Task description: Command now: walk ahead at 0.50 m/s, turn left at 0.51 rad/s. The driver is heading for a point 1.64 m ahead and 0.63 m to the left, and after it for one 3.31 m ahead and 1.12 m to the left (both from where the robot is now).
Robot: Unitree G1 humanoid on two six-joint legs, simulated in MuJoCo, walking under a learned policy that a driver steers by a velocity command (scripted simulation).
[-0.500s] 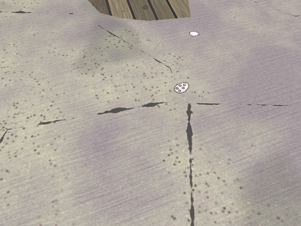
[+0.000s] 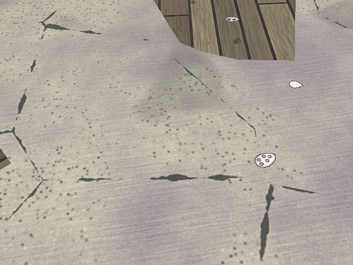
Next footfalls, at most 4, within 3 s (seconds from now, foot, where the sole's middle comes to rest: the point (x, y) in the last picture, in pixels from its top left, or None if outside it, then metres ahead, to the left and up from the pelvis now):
0.32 left None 0.32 0.16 -0.78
0.80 right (177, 222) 0.66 0.07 -0.78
1.32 left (87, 207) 0.73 0.45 -0.78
1.84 right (98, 136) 1.11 0.47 -0.78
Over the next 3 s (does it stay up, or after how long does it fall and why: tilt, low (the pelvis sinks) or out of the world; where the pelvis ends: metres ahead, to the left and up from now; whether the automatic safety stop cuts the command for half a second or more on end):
stays up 1.44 0.69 -0.01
